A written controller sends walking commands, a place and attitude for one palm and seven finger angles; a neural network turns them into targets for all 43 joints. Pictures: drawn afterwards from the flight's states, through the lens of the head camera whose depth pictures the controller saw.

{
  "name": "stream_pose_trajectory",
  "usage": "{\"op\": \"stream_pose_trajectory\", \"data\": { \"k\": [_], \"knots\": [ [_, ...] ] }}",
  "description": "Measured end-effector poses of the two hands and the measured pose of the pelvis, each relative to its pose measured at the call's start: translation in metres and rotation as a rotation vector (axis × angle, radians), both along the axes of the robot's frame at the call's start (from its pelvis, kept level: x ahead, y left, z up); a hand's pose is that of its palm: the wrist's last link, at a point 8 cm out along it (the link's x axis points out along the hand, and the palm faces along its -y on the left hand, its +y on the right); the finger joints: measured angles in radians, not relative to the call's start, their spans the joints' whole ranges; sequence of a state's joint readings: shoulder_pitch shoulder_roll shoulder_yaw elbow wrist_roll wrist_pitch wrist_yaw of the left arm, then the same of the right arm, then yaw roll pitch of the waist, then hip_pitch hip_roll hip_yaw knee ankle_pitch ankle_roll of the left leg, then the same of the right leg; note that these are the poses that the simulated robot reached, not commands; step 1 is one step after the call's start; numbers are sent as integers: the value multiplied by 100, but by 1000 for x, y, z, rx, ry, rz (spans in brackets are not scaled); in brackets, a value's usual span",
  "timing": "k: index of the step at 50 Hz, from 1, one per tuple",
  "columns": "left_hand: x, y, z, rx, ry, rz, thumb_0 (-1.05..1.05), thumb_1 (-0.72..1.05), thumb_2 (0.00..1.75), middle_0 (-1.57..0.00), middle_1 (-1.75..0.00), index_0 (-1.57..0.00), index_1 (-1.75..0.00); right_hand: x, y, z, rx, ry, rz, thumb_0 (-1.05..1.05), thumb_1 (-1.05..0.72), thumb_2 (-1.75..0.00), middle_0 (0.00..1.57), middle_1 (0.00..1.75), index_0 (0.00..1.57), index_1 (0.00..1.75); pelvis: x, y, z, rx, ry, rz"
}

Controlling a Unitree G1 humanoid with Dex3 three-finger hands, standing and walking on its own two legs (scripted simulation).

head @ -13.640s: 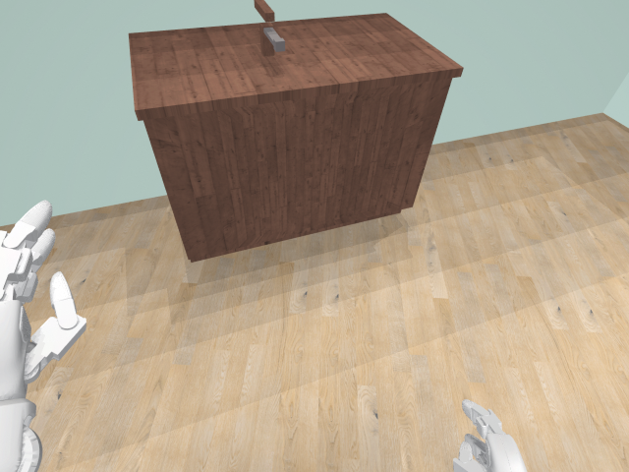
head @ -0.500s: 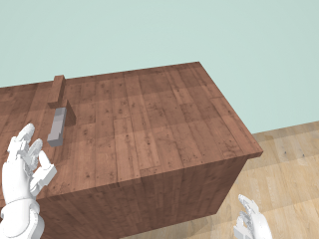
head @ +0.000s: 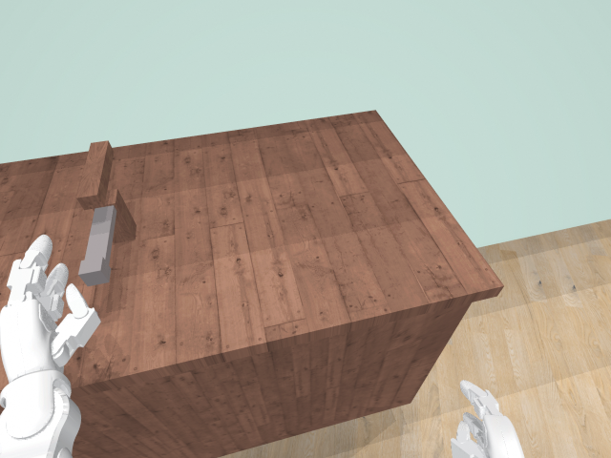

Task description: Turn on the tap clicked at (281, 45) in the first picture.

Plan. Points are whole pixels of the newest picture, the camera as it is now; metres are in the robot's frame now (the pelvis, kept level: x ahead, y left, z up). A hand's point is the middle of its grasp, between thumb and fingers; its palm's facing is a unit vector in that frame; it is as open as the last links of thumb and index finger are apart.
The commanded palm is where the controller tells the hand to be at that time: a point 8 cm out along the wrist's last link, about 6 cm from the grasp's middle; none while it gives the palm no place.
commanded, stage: reach beside the lever's end, fingers flat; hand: left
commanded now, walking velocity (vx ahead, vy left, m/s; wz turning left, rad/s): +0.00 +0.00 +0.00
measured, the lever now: (95, 271) +0.32 +0.33 +0.07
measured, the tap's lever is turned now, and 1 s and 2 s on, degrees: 0 1 10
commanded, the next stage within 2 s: push the lever round in 1.06 s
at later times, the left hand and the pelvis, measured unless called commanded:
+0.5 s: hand (80, 296) +0.28 +0.32 +0.08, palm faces +0.55 -0.83 -0.12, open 7.8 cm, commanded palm +0.24 +0.36 +0.06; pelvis -0.01 +0.00 -0.01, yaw +0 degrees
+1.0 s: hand (86, 290) +0.30 +0.33 +0.06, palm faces +0.52 -0.85 -0.12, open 7.8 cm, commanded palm +0.25 +0.36 +0.05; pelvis +0.00 +0.02 -0.01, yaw -1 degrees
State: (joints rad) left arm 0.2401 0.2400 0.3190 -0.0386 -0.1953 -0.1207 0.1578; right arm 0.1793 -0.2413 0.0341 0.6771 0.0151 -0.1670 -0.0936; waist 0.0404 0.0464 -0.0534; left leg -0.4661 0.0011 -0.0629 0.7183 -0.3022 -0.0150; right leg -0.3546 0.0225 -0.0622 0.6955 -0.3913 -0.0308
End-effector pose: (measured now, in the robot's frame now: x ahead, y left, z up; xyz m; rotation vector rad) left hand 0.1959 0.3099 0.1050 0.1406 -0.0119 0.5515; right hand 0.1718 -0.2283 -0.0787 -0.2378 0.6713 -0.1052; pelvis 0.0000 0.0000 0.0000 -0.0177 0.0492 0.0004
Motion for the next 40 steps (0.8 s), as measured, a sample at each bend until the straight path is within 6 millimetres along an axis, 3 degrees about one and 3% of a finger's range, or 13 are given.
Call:
{"op": "stream_pose_trajectory", "data": {
  "k": [6,15,27,40],
  "knots": [
    [6,16,-7,-4,-6,34,2,90,90,-18,-22,-17,-22,-5,-4,-5,-18,32,-7,2,-90,-90,20,30,20,30,-3,-1,-2,-5,10,8],
    [35,27,-11,-12,5,2,2,90,90,-17,-19,-16,-20,-15,-9,-12,-29,68,-27,2,-90,-90,20,30,20,30,-5,-1,-4,-7,35,6],
    [35,48,-25,-23,20,44,0,88,91,-16,-16,-16,-17,-33,-16,-20,-48,134,-54,2,-90,-90,20,30,20,30,-6,1,-7,-12,62,2],
    [63,63,-35,-29,21,10,2,90,90,-16,-15,-15,-16,-49,-17,-26,-71,190,-80,2,-90,-90,20,30,20,30,-8,8,-13,-23,102,-5]
  ]
}}
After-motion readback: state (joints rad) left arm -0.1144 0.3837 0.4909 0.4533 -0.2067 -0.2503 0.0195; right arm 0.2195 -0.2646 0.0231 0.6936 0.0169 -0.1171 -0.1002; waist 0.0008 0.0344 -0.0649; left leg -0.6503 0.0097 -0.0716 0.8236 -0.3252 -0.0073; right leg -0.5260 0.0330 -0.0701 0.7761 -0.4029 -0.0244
